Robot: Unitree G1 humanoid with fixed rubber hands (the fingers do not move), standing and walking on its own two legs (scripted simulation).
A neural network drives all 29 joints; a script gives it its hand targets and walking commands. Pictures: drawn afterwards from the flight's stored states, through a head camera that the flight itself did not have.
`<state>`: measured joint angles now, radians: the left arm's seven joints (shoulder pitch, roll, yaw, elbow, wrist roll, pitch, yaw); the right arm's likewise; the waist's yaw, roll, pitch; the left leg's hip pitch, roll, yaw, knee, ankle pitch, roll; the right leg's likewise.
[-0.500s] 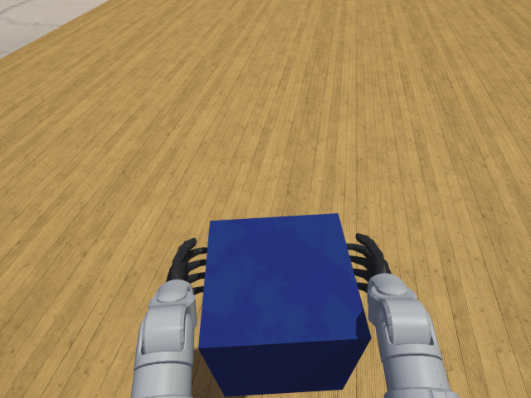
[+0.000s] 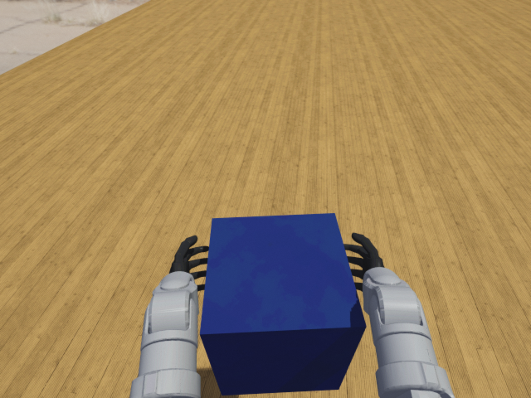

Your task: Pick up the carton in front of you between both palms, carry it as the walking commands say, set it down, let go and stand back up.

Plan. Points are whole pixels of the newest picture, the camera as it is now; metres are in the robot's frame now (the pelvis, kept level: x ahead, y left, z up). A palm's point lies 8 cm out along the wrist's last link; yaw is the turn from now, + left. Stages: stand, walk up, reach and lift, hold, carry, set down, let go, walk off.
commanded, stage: set down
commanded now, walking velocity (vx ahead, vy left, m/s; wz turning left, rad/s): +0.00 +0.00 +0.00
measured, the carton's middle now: (277, 306) +0.30 +0.00 -0.04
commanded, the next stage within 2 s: none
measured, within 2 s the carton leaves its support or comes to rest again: neither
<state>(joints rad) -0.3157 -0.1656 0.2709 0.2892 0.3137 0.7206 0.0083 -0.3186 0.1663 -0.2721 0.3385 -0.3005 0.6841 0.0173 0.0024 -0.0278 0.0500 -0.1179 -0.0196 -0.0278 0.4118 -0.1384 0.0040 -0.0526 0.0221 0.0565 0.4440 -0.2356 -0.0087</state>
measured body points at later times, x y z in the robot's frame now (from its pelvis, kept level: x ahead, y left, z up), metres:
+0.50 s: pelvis -0.01 +0.00 -0.05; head +0.16 +0.00 +0.36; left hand +0.36 +0.14 -0.13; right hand +0.36 -0.16 -0.13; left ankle +0.07 +0.11 -0.74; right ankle +0.02 -0.12 -0.74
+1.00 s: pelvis -0.03 -0.01 -0.18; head +0.20 -0.01 +0.21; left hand +0.40 +0.15 -0.27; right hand +0.41 -0.15 -0.27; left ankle +0.07 +0.11 -0.74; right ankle +0.02 -0.12 -0.74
